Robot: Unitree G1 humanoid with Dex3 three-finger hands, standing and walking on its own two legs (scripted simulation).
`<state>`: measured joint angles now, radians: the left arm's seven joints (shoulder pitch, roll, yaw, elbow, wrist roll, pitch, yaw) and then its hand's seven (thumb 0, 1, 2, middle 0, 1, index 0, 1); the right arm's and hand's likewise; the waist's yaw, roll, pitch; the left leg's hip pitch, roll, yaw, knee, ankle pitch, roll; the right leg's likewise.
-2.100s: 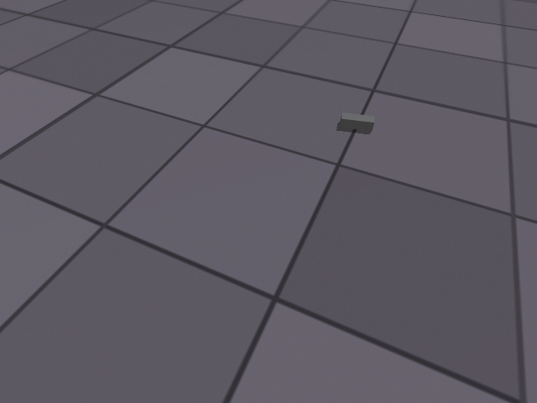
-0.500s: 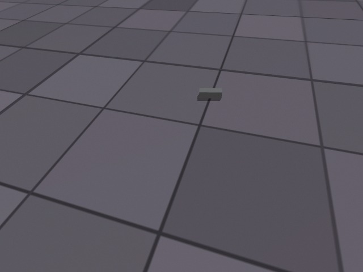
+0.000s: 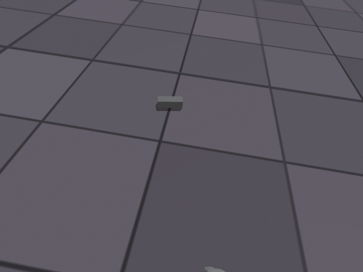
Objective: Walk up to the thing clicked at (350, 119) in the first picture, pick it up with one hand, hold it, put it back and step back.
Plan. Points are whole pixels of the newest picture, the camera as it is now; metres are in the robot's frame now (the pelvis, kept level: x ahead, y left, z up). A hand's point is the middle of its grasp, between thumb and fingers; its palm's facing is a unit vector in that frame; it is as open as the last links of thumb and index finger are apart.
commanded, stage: walk up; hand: left
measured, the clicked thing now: (170, 101) +1.52 +0.03 -0.74
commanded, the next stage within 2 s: none
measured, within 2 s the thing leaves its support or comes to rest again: neither
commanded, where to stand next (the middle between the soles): +1.10 -0.27 m, yaw +3 degrees
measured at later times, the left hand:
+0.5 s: hand (111, 214) +0.31 +0.18 -0.13, palm faces +0.01 -0.94 -0.35, open 7.4 cm
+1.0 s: hand (142, 135) +0.60 +0.13 -0.13, palm faces -0.07 -0.92 -0.38, open 7.4 cm
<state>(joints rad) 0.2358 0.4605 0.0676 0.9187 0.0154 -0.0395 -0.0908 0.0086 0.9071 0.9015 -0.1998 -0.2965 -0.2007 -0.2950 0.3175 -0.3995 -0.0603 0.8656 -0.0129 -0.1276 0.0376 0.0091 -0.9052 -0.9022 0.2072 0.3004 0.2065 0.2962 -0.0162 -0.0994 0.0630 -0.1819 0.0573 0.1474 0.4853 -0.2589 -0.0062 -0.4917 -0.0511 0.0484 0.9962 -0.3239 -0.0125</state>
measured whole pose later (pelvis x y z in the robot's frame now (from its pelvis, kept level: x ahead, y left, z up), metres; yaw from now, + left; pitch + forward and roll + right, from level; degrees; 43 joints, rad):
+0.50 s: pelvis +0.26 -0.09 +0.00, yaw +0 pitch -2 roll -1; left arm 0.29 0.40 0.07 0.86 0.02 -0.07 -0.08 0.00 0.90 0.90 -0.20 -0.30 -0.20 -0.30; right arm 0.26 -0.43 -0.05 0.89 -0.02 -0.08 0.06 0.01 -0.91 -0.90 0.20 0.30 0.20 0.30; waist 0.05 0.02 0.06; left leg -0.52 0.10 0.05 0.75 -0.24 0.01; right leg -0.16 0.02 -0.10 0.48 -0.29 -0.06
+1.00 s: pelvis +0.50 -0.16 -0.01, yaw -1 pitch -2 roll +3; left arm 0.23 0.45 0.09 0.90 0.03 -0.04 -0.11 0.01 0.91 0.90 -0.20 -0.30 -0.20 -0.30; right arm 0.35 -0.45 -0.05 0.87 -0.01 -0.09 0.05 0.01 -0.90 -0.90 0.21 0.30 0.21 0.30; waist -0.02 -0.04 0.04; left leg -0.12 0.11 0.10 0.54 -0.38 -0.03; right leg -0.46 -0.12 -0.03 0.62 -0.18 -0.01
